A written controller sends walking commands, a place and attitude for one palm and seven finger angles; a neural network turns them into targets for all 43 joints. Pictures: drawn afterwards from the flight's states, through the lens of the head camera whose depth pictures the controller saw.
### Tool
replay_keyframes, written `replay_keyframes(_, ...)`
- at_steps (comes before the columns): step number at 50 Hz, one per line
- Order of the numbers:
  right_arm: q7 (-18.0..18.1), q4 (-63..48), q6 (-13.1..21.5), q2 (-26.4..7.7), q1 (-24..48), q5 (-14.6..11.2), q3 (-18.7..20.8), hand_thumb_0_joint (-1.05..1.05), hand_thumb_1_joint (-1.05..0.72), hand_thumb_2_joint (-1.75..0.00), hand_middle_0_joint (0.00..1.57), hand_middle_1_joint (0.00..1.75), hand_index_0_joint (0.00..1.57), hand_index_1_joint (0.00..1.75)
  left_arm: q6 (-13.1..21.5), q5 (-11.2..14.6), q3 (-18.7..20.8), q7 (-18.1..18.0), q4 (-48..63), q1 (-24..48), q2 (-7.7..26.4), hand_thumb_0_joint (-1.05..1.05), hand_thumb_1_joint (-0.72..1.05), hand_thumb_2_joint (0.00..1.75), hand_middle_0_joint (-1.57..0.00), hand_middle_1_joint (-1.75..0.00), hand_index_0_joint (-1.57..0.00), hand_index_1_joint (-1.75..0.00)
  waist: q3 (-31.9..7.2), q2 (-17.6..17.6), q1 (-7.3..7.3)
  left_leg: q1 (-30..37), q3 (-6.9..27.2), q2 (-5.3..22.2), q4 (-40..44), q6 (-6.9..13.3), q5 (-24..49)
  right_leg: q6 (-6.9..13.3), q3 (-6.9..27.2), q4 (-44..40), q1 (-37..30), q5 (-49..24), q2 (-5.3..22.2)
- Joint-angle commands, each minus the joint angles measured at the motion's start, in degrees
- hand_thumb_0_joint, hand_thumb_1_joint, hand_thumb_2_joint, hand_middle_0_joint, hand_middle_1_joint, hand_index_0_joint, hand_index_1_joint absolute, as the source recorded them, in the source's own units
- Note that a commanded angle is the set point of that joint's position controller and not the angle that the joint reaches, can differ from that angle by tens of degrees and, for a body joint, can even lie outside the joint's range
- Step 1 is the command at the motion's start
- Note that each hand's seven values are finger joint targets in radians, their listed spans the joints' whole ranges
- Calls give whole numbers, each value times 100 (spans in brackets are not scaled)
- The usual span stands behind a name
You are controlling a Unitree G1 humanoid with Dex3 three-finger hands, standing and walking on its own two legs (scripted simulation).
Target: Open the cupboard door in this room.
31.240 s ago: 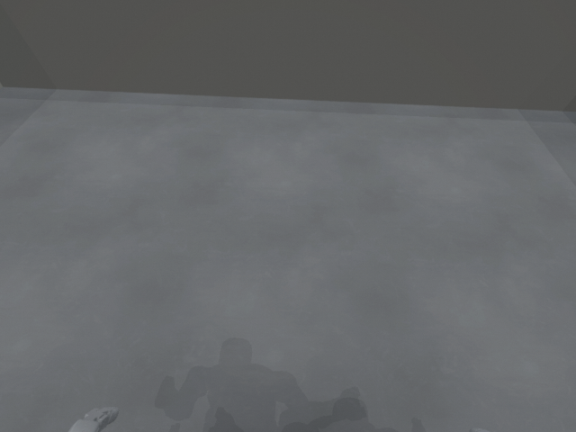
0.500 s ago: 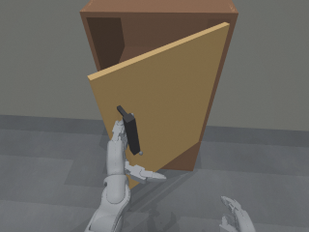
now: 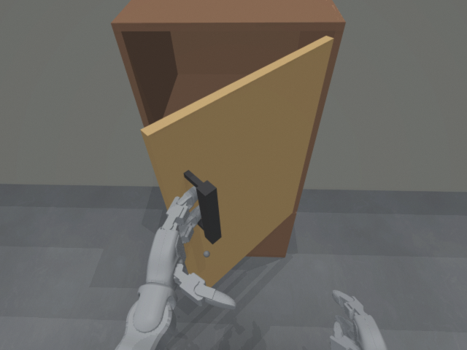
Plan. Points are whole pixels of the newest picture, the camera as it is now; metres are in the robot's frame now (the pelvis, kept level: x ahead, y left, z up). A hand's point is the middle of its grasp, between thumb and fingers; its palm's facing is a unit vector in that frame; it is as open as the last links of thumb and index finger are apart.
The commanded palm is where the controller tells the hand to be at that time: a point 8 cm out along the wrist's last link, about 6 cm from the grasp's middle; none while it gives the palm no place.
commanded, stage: slide the hand sideways off the handle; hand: left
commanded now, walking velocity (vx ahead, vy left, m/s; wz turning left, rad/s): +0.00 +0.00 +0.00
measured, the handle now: (202, 208) +0.34 +0.07 +0.08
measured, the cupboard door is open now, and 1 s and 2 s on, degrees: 46 44 44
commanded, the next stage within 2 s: draw the hand back to the body in 0.60 s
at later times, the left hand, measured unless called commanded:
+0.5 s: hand (165, 281) +0.21 +0.11 +0.07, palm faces +0.01 -1.00 -0.03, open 16.3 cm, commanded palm +0.18 +0.17 +0.08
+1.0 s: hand (138, 278) +0.20 +0.14 +0.10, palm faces +0.01 -1.00 -0.07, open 16.3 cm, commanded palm +0.17 +0.21 +0.11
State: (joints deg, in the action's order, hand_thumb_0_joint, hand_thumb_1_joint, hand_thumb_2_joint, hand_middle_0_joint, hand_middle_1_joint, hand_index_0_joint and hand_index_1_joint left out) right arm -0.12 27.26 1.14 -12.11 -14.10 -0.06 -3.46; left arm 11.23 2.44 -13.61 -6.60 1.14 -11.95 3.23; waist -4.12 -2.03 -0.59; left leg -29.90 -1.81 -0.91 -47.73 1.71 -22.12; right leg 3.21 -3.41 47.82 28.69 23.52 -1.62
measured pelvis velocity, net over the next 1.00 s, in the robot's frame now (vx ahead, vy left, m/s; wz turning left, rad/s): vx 0.02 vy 0.00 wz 0.02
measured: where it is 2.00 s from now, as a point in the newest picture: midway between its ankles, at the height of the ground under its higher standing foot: outside the picture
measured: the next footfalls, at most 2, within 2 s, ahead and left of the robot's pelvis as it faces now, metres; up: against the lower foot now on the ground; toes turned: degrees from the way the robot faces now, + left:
none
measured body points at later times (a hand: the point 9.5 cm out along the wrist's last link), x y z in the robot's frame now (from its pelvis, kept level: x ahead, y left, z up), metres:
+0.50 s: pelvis +0.02 -0.01 -0.01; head +0.04 -0.03 +0.44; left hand +0.20 +0.17 +0.08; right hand +0.21 -0.22 -0.08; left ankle +0.03 +0.10 -0.70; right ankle +0.01 -0.08 -0.70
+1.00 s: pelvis +0.02 +0.00 -0.01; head +0.02 -0.02 +0.44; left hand +0.20 +0.20 +0.10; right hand +0.20 -0.22 -0.07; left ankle +0.03 +0.10 -0.70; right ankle +0.01 -0.08 -0.70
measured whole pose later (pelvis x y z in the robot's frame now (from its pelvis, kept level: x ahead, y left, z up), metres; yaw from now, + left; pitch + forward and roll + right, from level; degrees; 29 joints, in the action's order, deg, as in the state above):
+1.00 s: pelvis +0.02 +0.00 -0.01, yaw +1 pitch +6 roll -1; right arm 3.0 25.5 7.5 -13.6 -16.5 -2.3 -2.7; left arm 10.2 11.7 0.9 6.6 21.1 -32.6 11.1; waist -6.8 -4.0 0.6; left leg -32.7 -0.1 -0.5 -52.1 1.6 -25.5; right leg 3.2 -5.0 50.0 30.0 26.3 -2.1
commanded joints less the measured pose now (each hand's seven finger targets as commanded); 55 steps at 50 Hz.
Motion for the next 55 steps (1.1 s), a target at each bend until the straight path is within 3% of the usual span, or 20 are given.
replay_keyframes(1, 88, -1022, 325, -518, 662, -15, 280, 0, -90, -90, 20, 30, 20, 30, 393, 151, 596, -13, 1585, 411, 195, 0, -50, 30, -15, -30, -15, -30, -796, 526, 157, 358, 263, 12, 700, -12, 460, -152, 377, -1045, -384, -659, 137)
replay_keyframes(4, 48, -1066, 376, -510, 582, -17, 293, 0, -90, -90, 20, 30, 20, 30, 431, 140, 490, 67, 1877, -81, 116, 0, -50, 30, -15, -30, -15, -30, -867, 300, 163, 421, 280, 21, 666, -26, 720, -131, 297, -870, -401, -1068, 115)
replay_keyframes(10, 20, -1153, 453, -555, 421, -4, 340, 0, -90, -90, 20, 30, 20, 30, 584, 173, 573, 332, 2407, -1021, 328, 0, -50, 30, -15, -30, -15, -30, -877, 447, 101, 265, 287, 17, 445, -5, 1002, -190, 350, -688, -412, -1717, 127)
replay_keyframes(11, 35, -1163, 468, -575, 405, -6, 350, 0, -90, -90, 20, 30, 20, 30, 622, 199, 643, 390, 2478, -1056, 424, 0, -50, 30, -15, -30, -15, -30, -884, 540, 65, 203, 296, 13, 394, 3, 964, -214, 371, -682, -386, -1728, 135)
replay_keyframes(14, 65, -1170, 536, -592, 384, -9, 358, 0, -90, -90, 20, 30, 20, 30, 729, 262, 651, 563, 2696, -1098, 474, 0, -50, 30, -15, -30, -15, -30, -797, 300, 13, 164, 319, 3, 292, 8, 926, -204, 353, -618, -181, -1601, 120)
replay_keyframes(15, 84, -1152, 563, -601, 346, -11, 365, 0, -90, -90, 20, 30, 20, 30, 765, 305, 721, 626, 2691, -1139, 542, 0, -50, 30, -15, -30, -15, -30, -788, 375, -13, 120, 333, 3, 245, 6, 904, -220, 370, -606, -160, -1615, 128)
replay_keyframes(17, 118, -1146, 608, -612, 309, -29, 386, 0, -90, -90, 20, 30, 20, 30, 827, 420, 955, 772, 2726, -1443, 671, 0, -50, 30, -15, -30, -15, -30, -943, 432, 35, 37, 328, -13, 150, -7, 932, -254, 441, -581, -256, -1765, 150)
replay_keyframes(19, 132, -1174, 662, -612, 299, -46, 388, 0, -90, -90, 20, 30, 20, 30, 864, 489, 920, 915, 2859, -1552, 651, 0, -50, 30, -15, -30, -15, -30, -1023, 367, 35, 11, 334, -31, 99, -11, 1030, -274, 464, -521, -313, -1982, 180)
replay_keyframes(20, 131, -1175, 682, -611, 274, -60, 399, 0, -90, -90, 20, 30, 20, 30, 865, 534, 968, 979, 2840, -1805, 654, 0, -50, 30, -15, -30, -15, -30, -1024, 321, 77, 15, 334, -27, 110, -19, 1043, -260, 408, -485, -297, -1953, 158)
replay_keyframes(24, 172, -1213, 732, -660, 273, -87, 406, 0, -90, -90, 20, 30, 20, 30, 821, 610, 963, 1154, 2849, -1836, 691, 0, -50, 30, -15, -30, -15, -30, -863, 474, -7, -172, 379, -28, 20, -8, 909, -304, 442, -509, -142, -1767, 175)
replay_keyframes(28, 211, -1221, 762, -657, 268, -97, 429, 0, -90, -90, 20, 30, 20, 30, 780, 672, 1316, 1215, 2860, -2036, 976, 0, -50, 30, -15, -30, -15, -30, -884, 447, 68, -303, 376, -37, -66, -12, 803, -296, 524, -520, -131, -1534, 189)
replay_keyframes(31, 225, -1278, 795, -637, 285, -108, 403, 0, -90, -90, 20, 30, 20, 30, 807, 708, 1205, 1222, 2977, -1916, 844, 0, -50, 30, -15, -30, -15, -30, -849, 330, 42, -324, 365, -47, -97, -14, 725, -298, 536, -524, -28, -1372, 199)
replay_keyframes(33, 248, -1244, 832, -648, 298, -113, 407, 0, -90, -90, 20, 30, 20, 30, 813, 741, 1340, 1184, 2949, -1757, 953, 0, -50, 30, -15, -30, -15, -30, -792, 456, 23, -415, 382, -32, -142, -17, 590, -298, 589, -593, 30, -1053, 191)
replay_keyframes(36, 247, -1242, 892, -651, 268, -129, 409, 0, -90, -90, 20, 30, 20, 30, 874, 798, 1413, 1182, 3094, -1821, 1001, 0, -50, 30, -15, -30, -15, -30, -969, 259, 74, -331, 390, -29, -123, -24, 614, -278, 580, -562, -16, -1046, 194)
replay_keyframes(39, 262, -1277, 919, -633, 293, -155, 394, 0, -90, -90, 20, 30, 20, 30, 781, 800, 1502, 1188, 3344, -1870, 1149, 0, -50, 30, -15, -30, -15, -30, -1119, 57, 138, -125, 374, -20, 7, -2, 768, -244, 496, -549, -161, -1166, 166)
replay_keyframes(46, 342, -1237, 970, -665, 390, -231, 341, 0, -90, -90, 20, 30, 20, 30, 284, 987, 1641, 1286, 3181, -1966, 1129, 0, -50, 30, -15, -30, -15, -30, -511, 409, 110, -67, 407, 16, 261, 12, 476, -276, 415, -914, -82, -661, 128)
replay_keyframes(48, 387, -1200, 987, -702, 418, -236, 340, 0, -90, -90, 20, 30, 20, 30, 159, 1033, 1877, 1310, 3169, -1823, 1337, 0, -50, 30, -15, -30, -15, -30, -470, 524, 132, -35, 423, 31, 312, 16, 452, -267, 437, -1023, -158, -509, 131)
replay_keyframes(55, 419, -1098, 1136, -679, 399, -262, 281, 0, -90, -90, 20, 30, 20, 30, 44, 1191, 2227, 1462, 3663, -1754, 1563, 0, -50, 30, -15, -30, -15, -30, -680, -123, 234, 493, 453, 30, 569, -15, 973, -207, 182, -927, -419, -1258, 65)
